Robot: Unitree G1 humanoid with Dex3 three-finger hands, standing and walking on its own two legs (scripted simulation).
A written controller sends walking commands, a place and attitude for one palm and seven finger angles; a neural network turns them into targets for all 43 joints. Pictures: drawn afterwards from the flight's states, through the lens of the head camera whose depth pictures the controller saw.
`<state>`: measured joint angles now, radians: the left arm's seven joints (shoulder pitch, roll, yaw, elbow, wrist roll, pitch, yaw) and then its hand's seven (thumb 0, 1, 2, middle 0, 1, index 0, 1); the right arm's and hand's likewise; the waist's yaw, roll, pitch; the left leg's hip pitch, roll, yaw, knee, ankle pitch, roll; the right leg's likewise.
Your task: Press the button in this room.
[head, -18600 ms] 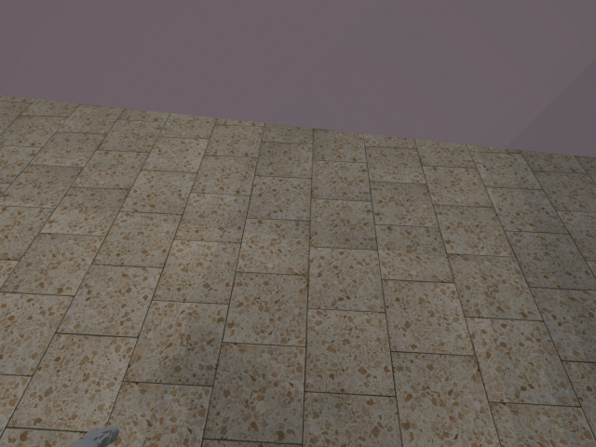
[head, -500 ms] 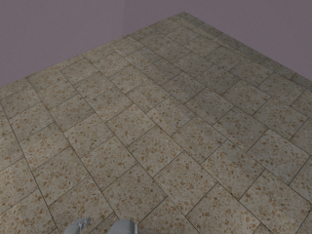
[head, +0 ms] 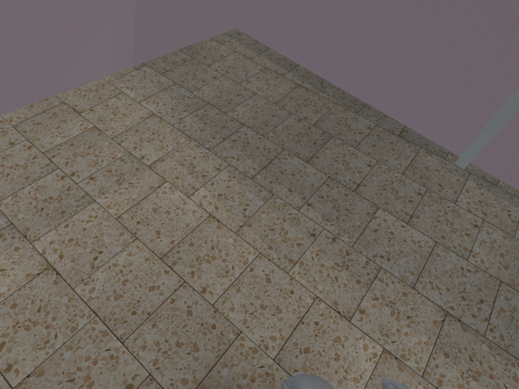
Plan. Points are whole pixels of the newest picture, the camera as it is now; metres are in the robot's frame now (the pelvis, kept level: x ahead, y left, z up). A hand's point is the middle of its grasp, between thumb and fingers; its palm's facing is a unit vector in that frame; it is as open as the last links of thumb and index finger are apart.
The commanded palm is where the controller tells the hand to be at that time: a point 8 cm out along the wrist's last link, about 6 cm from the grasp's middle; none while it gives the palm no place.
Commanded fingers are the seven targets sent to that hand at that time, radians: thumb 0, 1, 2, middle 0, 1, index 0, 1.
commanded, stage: turn or walk to find it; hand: left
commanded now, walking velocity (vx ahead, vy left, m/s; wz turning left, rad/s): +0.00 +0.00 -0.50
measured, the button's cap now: out of the picture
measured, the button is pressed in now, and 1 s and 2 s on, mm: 0 0 0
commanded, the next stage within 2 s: stand and wait in 1.54 s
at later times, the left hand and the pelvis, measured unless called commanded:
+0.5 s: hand (204, 383) +0.15 +0.10 -0.15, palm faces -0.25 -0.94 -0.23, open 7.4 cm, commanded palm none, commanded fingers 0.00 0.90 0.90 -0.20 -0.30 -0.20 -0.30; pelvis +0.03 -0.07 +0.00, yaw -16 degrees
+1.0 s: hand (215, 294) +0.31 +0.11 -0.18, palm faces -0.39 -0.90 -0.18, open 7.4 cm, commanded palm none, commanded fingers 0.00 0.90 0.90 -0.20 -0.30 -0.20 -0.30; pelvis +0.23 -0.07 +0.00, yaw -27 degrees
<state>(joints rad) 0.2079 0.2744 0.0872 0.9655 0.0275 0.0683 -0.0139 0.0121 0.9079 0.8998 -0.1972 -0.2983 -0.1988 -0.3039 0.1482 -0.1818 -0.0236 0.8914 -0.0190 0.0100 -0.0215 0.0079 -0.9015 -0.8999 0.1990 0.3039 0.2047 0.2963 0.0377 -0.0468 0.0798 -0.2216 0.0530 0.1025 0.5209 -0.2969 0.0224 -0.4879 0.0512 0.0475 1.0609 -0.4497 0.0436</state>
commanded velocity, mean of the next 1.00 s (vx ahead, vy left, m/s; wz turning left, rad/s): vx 0.31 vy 0.00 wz -0.38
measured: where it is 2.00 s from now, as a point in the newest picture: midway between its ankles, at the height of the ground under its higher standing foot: (325, 312)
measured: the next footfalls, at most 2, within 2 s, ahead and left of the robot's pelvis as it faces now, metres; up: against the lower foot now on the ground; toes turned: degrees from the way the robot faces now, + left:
right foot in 0.34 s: +0.01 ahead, -0.16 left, +0.00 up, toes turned -19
left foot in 0.84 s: +0.34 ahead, -0.01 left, +0.00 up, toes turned -14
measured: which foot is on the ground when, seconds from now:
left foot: down 0.00-0.34, up 0.36-0.82, down 0.84-1.00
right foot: up 0.00-0.32, down 0.34-0.84, up 0.86-1.00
